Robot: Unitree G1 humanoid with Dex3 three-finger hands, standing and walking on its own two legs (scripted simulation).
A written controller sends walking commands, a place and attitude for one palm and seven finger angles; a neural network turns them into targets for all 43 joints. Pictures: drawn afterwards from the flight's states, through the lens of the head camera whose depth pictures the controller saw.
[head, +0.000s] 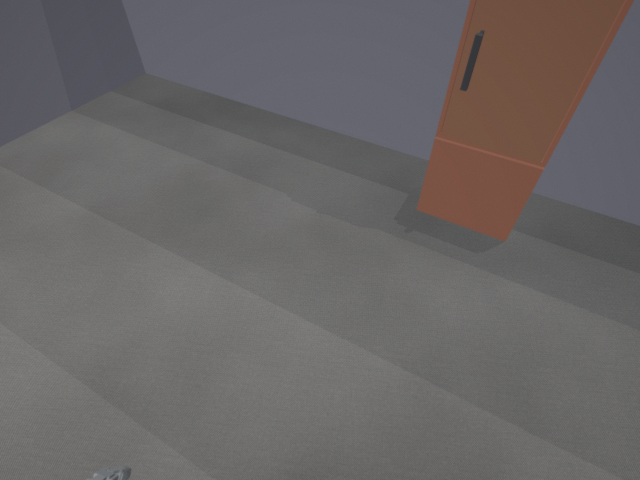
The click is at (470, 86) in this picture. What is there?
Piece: cupboard door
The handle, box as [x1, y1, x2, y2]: [460, 30, 484, 90]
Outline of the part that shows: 482,30 475,35 460,89 465,90 467,88 484,31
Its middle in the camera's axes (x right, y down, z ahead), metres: +0.49 -0.57 +1.24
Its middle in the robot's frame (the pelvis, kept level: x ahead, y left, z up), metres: +1.33 -0.42 -0.05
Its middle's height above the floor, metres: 0.73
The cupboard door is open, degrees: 0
